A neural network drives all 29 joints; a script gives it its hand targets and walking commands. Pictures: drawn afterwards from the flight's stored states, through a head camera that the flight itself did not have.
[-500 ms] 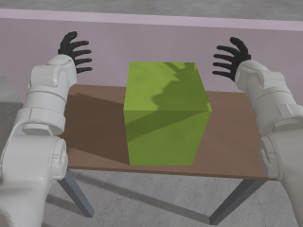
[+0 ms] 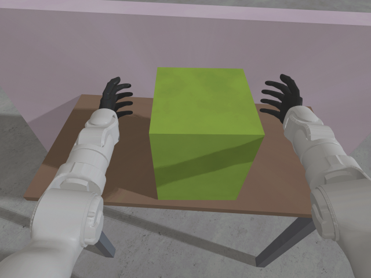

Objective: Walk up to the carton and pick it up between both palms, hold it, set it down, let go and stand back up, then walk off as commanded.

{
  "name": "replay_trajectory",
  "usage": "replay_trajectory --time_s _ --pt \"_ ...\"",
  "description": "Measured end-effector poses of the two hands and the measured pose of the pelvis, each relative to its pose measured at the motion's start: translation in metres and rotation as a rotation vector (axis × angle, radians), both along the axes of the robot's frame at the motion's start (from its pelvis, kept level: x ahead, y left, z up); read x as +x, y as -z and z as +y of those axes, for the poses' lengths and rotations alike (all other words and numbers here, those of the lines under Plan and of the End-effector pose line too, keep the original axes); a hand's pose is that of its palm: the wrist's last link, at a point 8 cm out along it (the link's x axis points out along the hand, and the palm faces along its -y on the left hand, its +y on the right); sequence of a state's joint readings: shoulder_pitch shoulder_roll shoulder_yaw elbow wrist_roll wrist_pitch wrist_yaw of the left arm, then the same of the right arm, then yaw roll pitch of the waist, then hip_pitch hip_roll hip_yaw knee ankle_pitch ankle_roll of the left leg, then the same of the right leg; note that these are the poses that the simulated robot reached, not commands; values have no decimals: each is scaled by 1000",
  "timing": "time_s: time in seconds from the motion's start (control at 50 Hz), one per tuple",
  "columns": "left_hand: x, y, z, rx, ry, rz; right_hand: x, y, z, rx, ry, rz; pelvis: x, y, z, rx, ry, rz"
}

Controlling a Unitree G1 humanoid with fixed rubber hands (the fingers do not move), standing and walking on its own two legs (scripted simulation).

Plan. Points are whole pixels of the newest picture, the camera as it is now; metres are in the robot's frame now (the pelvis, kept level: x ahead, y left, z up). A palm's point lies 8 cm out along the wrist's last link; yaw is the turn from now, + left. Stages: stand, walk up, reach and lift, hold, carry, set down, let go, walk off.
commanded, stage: reach and lift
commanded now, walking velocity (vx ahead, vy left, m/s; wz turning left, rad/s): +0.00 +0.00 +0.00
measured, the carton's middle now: (198, 137) +0.45 -0.01 +0.06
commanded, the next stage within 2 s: none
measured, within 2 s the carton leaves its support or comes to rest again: neither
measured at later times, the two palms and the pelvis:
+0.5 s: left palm (122, 115) +0.45 +0.17 +0.13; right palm (276, 111) +0.46 -0.17 +0.15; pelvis +0.00 +0.00 +0.00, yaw +0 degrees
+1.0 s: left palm (134, 120) +0.45 +0.14 +0.12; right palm (265, 118) +0.45 -0.15 +0.13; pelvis +0.00 +0.00 +0.00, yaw -1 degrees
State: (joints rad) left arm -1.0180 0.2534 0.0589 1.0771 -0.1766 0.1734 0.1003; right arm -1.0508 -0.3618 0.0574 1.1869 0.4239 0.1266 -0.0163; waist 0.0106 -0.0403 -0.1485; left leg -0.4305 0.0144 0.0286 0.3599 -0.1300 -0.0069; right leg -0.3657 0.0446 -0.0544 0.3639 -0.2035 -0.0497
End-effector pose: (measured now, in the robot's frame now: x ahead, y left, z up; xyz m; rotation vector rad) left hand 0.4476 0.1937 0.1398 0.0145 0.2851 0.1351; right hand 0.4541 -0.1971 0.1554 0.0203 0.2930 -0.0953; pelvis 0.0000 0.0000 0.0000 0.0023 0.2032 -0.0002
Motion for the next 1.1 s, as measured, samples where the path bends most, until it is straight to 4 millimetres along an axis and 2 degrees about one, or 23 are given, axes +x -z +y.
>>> replay_trajectory --time_s 0.12,0.34,0.46,0.62,0.82,1.1 --pt "4 8 2 11 0 -27 4 10 9 -5 -18 -20 1 1 0 -2 1 28" --pt "6 13 -4 28 20 -34 7 12 16 -23 -35 -35 2 1 2 -4 1 47" --pt "5 11 -18 30 44 -47 6 9 20 -21 -41 -45 1 1 2 -3 1 47" --pt "2 14 -42 21 83 -49 3 15 42 5 -48 -40 0 1 3 -4 4 46" --pt "1 22 -49 19 55 -32 1 22 45 8 -2 -31 -1 1 5 -4 11 46" --pt "0 20 -53 64 57 -34 -7 24 44 -33 3 -73 -1 -1 2 7 35 4"
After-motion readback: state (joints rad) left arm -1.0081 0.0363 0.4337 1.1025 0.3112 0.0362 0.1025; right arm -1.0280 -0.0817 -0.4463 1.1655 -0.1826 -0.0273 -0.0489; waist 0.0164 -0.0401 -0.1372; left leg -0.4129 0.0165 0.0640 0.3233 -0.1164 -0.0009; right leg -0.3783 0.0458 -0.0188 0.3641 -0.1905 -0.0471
